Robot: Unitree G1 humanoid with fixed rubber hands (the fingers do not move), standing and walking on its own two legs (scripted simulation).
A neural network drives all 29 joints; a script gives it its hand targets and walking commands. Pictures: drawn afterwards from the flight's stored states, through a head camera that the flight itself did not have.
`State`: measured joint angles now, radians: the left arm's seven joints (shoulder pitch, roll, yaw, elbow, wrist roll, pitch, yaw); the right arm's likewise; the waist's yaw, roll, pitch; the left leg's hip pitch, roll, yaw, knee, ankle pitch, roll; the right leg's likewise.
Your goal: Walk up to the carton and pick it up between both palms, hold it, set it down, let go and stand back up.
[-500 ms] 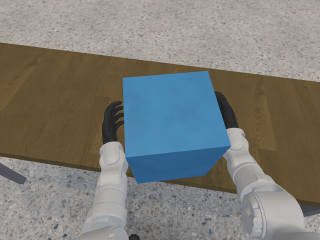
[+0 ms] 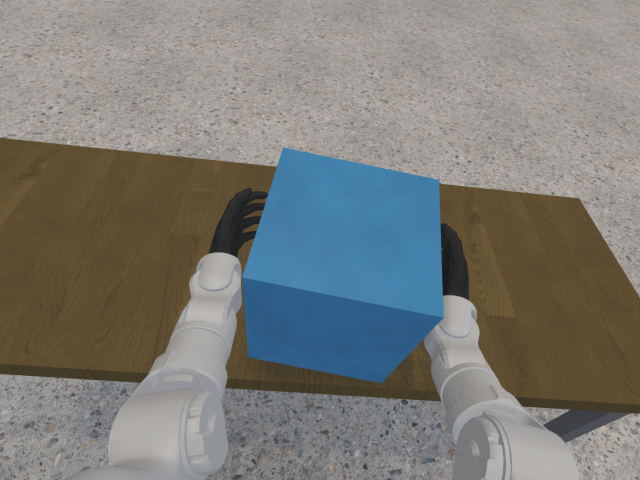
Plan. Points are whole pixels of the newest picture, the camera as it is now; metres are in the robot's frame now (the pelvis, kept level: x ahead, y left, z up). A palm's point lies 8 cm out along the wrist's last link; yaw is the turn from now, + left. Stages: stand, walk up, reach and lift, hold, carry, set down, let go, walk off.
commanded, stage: reach and lift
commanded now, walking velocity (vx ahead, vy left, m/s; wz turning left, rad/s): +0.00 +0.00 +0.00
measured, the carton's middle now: (336, 275) +0.39 -0.01 +0.03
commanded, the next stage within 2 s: hold in 1.84 s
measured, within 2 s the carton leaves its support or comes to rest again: neither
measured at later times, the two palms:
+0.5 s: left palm (212, 214) +0.38 +0.15 +0.13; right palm (460, 248) +0.36 -0.15 +0.13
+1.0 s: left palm (203, 201) +0.37 +0.16 +0.17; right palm (468, 220) +0.37 -0.14 +0.17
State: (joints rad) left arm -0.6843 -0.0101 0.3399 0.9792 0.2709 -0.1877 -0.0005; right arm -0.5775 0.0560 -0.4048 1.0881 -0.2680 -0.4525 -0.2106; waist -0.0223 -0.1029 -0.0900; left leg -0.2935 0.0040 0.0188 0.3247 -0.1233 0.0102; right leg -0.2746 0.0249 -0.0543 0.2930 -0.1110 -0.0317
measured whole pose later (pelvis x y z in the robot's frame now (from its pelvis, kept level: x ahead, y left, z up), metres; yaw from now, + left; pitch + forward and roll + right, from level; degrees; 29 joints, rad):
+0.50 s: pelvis +0.02 +0.04 +0.00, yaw +0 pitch -4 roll -2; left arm -0.48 -0.06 0.09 0.18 0.22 0.48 0.16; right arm -0.47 -0.11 -0.02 0.51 0.20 0.09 -0.16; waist -0.09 -0.07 0.03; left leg -0.13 -0.01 0.02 0.42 -0.23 0.05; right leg -0.05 0.01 -0.05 0.25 -0.14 0.01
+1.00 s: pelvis -0.01 -0.01 +0.00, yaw +2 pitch -4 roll +0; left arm -0.66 0.00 0.26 0.33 0.18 0.60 0.06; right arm -0.71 -0.03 -0.12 0.62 0.11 0.31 -0.18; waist -0.07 -0.04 -0.01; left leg -0.13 0.00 -0.02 0.34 -0.13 0.01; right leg -0.10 0.02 -0.09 0.31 -0.14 -0.03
